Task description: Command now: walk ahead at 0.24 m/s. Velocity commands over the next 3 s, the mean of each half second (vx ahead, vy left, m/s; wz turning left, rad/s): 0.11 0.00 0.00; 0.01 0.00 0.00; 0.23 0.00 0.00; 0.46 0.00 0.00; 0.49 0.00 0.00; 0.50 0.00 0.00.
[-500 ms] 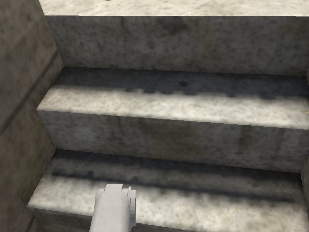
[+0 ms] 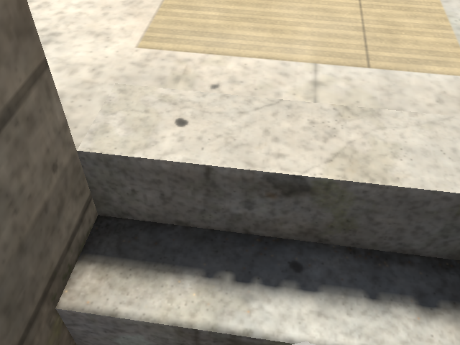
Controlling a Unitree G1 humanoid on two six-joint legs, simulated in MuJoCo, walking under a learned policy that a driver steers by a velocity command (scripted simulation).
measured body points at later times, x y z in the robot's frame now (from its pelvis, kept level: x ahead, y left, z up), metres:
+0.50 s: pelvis +0.19 +0.03 +0.21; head +0.19 +0.04 +0.66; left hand +0.20 +0.25 +0.06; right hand +0.36 -0.20 +0.10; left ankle +0.27 +0.19 -0.44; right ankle +0.20 -0.09 -0.49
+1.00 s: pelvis +0.23 +0.06 +0.22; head +0.24 +0.05 +0.67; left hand +0.38 +0.31 +0.12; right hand +0.45 -0.18 +0.14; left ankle +0.25 +0.20 -0.49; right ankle +0.20 -0.09 -0.49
